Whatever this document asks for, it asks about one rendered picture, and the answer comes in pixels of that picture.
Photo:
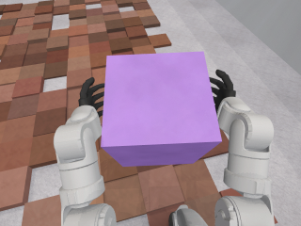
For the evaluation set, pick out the right robot thigh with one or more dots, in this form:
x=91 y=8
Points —
x=187 y=217

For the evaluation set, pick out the right robot hand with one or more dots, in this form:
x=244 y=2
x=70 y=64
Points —
x=225 y=88

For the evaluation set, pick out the robot left upper arm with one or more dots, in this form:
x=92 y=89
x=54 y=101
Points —
x=99 y=214

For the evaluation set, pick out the left robot forearm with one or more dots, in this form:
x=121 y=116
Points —
x=77 y=159

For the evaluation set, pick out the carton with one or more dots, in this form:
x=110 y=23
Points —
x=158 y=109

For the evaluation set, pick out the robot right upper arm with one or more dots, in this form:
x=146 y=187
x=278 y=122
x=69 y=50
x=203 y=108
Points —
x=242 y=211

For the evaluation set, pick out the right robot forearm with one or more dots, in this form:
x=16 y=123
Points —
x=250 y=141

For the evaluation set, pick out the left robot hand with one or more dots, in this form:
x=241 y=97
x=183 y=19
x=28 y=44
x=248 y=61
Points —
x=86 y=93

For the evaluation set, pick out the robot right shin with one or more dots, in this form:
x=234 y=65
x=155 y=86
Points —
x=183 y=206

